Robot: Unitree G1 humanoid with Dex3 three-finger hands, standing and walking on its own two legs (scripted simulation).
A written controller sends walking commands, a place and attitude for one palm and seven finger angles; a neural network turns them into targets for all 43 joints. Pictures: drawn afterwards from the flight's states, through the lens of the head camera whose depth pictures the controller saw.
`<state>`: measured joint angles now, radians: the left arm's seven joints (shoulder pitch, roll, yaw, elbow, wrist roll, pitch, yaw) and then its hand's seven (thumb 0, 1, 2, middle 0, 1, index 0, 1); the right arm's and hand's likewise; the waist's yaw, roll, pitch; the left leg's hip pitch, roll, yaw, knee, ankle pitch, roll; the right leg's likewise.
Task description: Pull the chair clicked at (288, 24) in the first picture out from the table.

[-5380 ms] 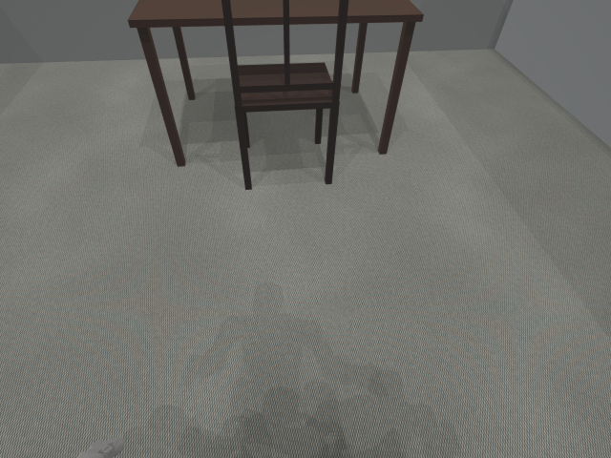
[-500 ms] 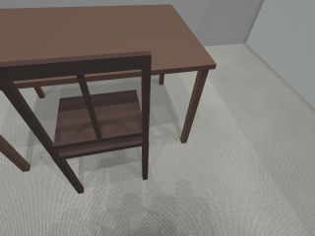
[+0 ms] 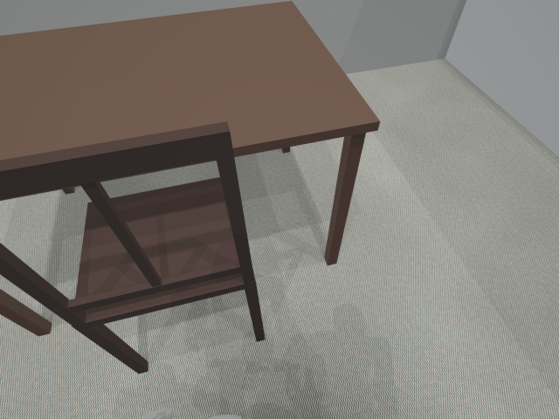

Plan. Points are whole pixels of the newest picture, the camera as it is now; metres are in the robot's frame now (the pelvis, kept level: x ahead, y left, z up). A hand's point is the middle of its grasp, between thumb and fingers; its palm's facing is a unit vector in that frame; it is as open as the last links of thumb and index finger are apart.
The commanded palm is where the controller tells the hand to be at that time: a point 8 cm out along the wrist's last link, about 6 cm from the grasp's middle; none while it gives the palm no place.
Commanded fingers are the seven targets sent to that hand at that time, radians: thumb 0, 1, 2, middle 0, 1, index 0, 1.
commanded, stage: come to a stop and stand still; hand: left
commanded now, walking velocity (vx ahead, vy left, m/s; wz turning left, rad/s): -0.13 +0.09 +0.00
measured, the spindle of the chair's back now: (129, 241) +0.41 +0.31 -0.06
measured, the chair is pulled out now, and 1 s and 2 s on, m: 0.00 0.00 0.00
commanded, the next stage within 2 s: look again from close up in 1.08 s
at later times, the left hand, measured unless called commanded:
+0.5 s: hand out of the picture -0.04 +0.27 -0.18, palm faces +0.04 -0.98 -0.20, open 7.4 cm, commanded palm none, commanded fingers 0.00 0.90 0.90 -0.20 -0.30 -0.20 -0.30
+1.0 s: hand out of the picture -0.08 +0.21 -0.17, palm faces +0.01 -0.99 -0.15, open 7.4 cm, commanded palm none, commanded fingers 0.00 0.90 0.90 -0.20 -0.30 -0.20 -0.30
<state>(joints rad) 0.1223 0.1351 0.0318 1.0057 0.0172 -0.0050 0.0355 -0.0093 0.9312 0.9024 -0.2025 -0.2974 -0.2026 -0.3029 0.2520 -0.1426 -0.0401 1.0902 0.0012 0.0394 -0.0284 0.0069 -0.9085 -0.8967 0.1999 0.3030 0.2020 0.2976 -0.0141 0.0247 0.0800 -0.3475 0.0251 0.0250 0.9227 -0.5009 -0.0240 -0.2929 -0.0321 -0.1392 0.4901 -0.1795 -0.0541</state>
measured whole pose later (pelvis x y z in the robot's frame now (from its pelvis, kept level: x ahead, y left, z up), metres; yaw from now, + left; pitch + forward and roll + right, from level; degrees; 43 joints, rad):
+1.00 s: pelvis -0.06 +0.06 +0.01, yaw -1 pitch -2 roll +0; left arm 0.32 0.10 -0.01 1.15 0.00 0.01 0.04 0.01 0.90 0.90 -0.20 -0.30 -0.20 -0.30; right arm 0.34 -0.12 0.00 1.18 -0.01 0.02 -0.03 0.01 -0.91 -0.90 0.20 0.30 0.20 0.30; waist -0.01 -0.01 0.02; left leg -0.20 -0.03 0.08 0.36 -0.14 0.05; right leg -0.09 0.00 -0.03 0.40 -0.28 -0.02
